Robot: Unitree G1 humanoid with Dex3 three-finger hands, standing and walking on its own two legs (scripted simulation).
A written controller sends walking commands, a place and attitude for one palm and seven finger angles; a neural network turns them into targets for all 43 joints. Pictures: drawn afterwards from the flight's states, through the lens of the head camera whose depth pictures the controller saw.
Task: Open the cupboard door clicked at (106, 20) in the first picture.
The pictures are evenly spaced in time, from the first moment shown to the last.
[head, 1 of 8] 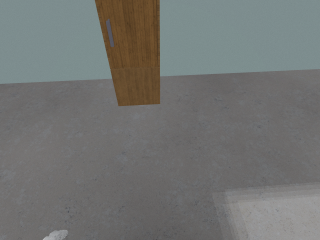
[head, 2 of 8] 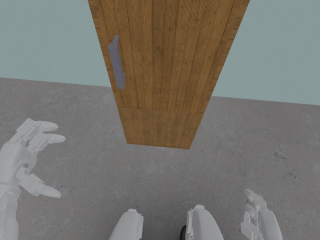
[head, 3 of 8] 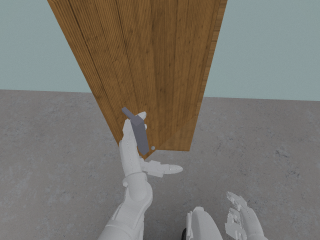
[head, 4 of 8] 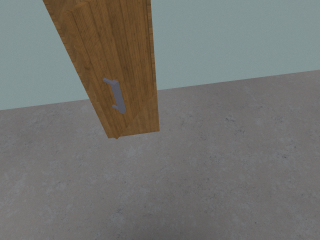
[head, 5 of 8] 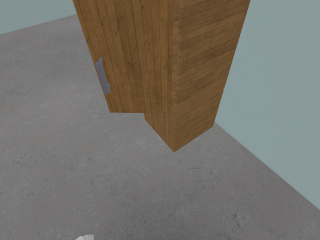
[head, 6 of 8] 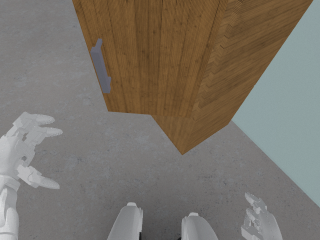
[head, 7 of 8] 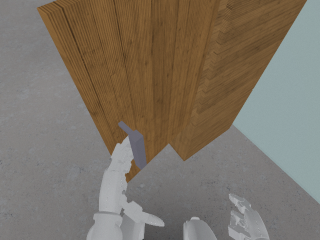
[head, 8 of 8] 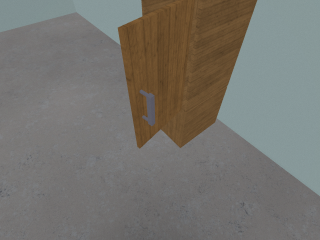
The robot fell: no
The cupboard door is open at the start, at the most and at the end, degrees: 0 101 100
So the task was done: yes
